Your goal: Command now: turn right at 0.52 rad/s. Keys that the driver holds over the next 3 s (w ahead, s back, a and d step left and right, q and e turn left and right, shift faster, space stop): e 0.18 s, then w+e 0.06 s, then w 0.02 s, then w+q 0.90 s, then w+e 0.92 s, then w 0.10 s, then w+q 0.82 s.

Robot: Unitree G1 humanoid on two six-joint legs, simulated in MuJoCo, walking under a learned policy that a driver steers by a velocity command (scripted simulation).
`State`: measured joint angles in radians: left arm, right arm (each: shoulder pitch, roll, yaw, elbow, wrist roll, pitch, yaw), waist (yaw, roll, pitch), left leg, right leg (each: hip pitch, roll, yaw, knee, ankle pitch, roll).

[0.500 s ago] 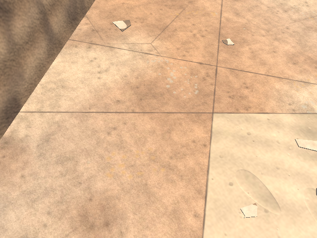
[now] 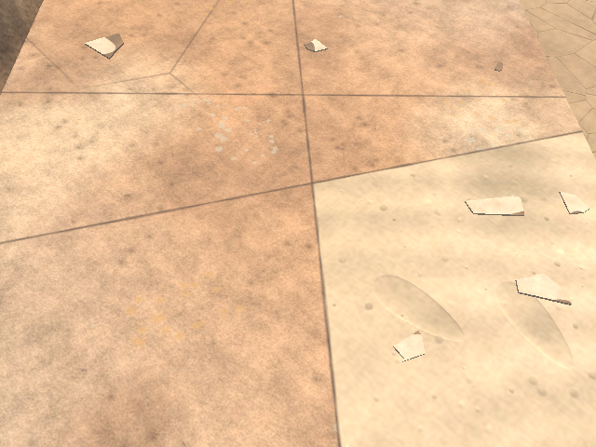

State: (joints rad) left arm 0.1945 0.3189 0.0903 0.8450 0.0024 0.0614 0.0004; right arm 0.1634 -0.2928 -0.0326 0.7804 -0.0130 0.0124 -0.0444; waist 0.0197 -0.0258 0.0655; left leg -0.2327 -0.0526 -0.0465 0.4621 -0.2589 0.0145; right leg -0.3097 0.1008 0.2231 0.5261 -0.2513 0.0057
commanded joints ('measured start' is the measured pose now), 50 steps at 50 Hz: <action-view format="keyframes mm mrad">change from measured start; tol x32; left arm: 1 0 96 19 -81 19 -15 10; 50 78 50 -45 -70 11 -169 -4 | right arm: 1 48 -248 -57 -57 -24 -2 -7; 50 155 -147 -80 16 3 -29 58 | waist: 1 -25 222 -100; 23 128 -229 -116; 50 -63 1 -101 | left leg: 1 98 456 -438 -261 56 197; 9 228 295 -70 -139 492 191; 14 231 336 -139 -284 -166 201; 19 81 292 -102 -265 -58 200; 24 -520 45 -16 486 -305 84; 31 -520 108 -6 635 56 32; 44 -83 -41 206 156 18 165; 47 562 400 -701 -126 -143 410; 50 237 310 -413 -205 126 320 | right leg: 1 -209 20 -112 366 -337 -2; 8 -243 -45 -174 550 -166 44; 20 172 -41 -315 -139 -45 -78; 23 639 -486 255 -391 -363 -158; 25 397 -458 187 -420 -405 -210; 39 318 -332 -376 -396 504 -142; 44 401 -361 -442 64 1091 -114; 47 -310 -58 -328 953 -269 -19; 50 -362 -195 -180 801 -59 -40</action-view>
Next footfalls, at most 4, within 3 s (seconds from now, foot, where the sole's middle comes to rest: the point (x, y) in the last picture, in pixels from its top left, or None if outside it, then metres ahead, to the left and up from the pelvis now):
0.44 right None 0.04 -0.13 -0.77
0.90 left None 0.38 0.05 -0.77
1.48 right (317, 326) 0.73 -0.02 -0.77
2.00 left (251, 229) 1.02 0.16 -0.77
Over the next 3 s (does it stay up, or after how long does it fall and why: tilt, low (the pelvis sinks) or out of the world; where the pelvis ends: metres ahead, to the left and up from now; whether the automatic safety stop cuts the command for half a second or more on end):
stays up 1.33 0.03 -0.02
